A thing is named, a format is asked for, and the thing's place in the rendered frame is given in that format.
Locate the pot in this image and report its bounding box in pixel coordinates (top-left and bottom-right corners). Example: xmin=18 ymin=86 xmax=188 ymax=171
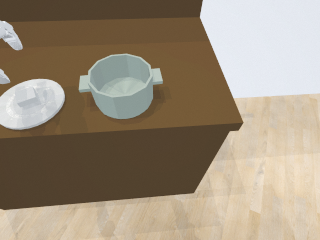
xmin=78 ymin=53 xmax=163 ymax=119

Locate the left robot hand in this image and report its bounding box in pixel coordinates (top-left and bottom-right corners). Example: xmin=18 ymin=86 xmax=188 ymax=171
xmin=0 ymin=20 xmax=23 ymax=84

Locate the table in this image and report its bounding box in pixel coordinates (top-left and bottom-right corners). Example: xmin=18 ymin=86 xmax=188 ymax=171
xmin=0 ymin=0 xmax=244 ymax=210

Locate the lid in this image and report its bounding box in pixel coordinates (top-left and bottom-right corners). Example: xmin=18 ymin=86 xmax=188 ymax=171
xmin=0 ymin=79 xmax=65 ymax=130

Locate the knob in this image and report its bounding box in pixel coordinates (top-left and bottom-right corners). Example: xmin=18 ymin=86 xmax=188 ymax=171
xmin=14 ymin=86 xmax=39 ymax=108

